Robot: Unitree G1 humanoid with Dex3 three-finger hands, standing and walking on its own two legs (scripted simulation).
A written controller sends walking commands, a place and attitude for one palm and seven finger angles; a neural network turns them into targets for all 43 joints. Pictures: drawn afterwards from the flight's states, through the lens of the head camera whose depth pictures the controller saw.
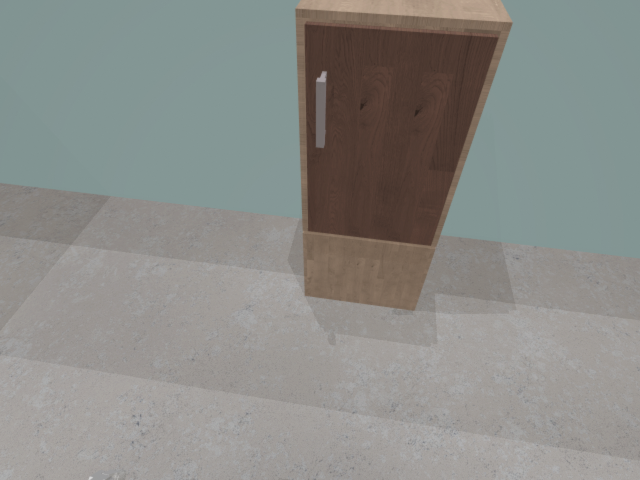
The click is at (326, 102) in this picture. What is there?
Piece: cupboard door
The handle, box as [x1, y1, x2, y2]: [316, 71, 326, 147]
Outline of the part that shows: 325,71 322,71 320,77 316,80 316,146 323,147 324,144 326,76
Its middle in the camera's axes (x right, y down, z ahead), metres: +0.00 -0.29 +0.87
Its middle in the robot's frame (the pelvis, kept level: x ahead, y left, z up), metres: +0.85 +0.05 +0.04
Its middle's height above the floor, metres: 0.81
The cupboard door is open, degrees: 0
